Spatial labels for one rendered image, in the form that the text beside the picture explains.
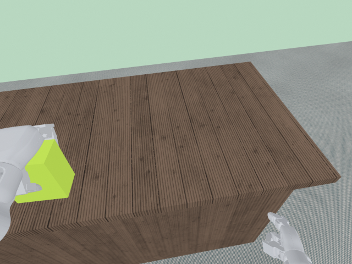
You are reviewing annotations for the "right robot hand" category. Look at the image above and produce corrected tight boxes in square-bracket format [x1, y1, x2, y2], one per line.
[262, 212, 305, 261]

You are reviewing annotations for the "robot right forearm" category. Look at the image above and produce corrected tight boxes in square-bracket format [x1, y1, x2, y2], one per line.
[283, 250, 312, 264]

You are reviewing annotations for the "table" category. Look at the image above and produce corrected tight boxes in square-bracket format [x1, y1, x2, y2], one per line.
[0, 62, 341, 264]

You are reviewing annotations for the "sponge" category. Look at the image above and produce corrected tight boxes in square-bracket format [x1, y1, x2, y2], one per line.
[14, 139, 75, 203]

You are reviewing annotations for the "robot left forearm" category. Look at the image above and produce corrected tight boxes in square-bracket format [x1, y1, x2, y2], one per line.
[0, 162, 23, 241]

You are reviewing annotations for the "left robot hand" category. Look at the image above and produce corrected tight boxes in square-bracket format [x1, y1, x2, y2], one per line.
[0, 124, 58, 196]

